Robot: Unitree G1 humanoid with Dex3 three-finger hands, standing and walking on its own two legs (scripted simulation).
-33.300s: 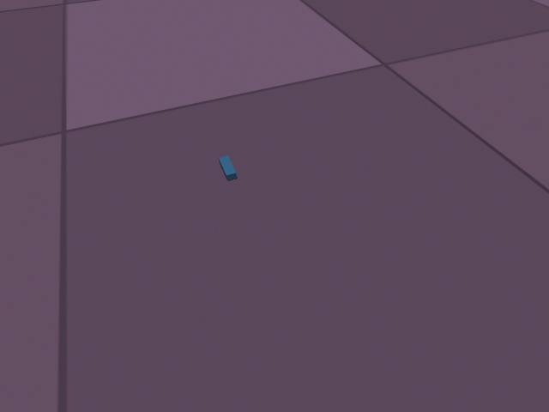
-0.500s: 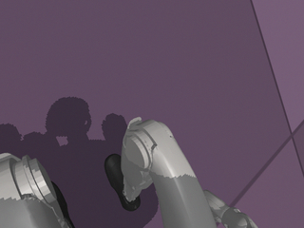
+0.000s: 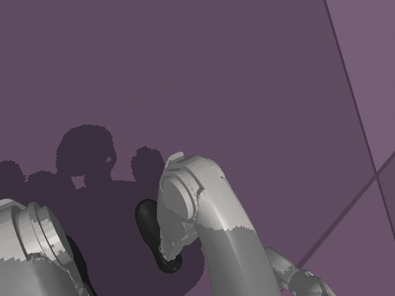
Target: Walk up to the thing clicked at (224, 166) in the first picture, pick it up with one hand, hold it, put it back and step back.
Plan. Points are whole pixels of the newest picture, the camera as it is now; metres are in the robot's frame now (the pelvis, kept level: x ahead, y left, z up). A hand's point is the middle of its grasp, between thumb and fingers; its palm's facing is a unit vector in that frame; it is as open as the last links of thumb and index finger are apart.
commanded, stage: close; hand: left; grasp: from above
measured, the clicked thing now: out of the picture +0.43 +0.37 -0.29
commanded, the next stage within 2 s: settle in 0.54 s
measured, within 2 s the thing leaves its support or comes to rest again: leaves its support in 0.98 s
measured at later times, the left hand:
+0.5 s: hand out of the picture +0.41 +0.37 -0.26, palm faces -0.42 -0.19 -0.89, open 8.7 cm
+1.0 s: hand out of the picture +0.41 +0.38 -0.25, palm faces -0.40 -0.19 -0.89, open 8.4 cm
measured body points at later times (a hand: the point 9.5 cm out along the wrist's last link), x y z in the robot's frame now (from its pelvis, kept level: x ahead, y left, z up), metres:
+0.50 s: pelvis +0.00 +0.00 +0.00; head +0.27 +0.15 +0.32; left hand +0.42 +0.38 -0.21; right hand +0.08 -0.24 -0.06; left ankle +0.07 +0.12 -0.27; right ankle +0.11 -0.09 -0.27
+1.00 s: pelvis +0.00 +0.00 +0.00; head +0.26 +0.15 +0.33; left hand +0.42 +0.38 -0.20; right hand +0.09 -0.24 -0.06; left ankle +0.07 +0.12 -0.27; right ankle +0.11 -0.09 -0.27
